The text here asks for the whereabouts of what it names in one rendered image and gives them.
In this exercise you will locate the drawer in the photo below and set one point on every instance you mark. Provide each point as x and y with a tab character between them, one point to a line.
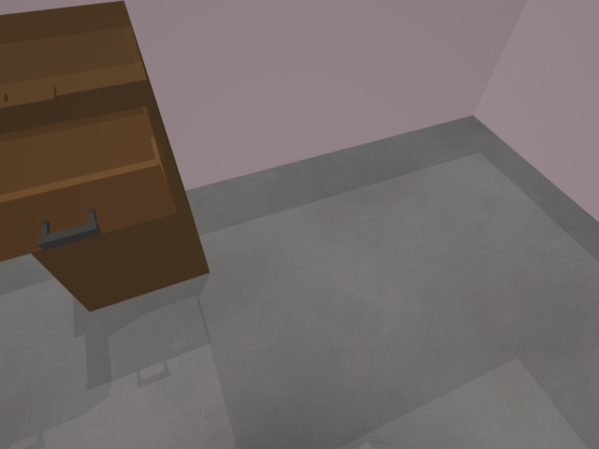
111	163

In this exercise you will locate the cabinet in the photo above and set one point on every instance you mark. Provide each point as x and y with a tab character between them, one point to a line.
90	58

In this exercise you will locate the handle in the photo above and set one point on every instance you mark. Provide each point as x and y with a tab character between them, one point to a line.
49	240
28	105

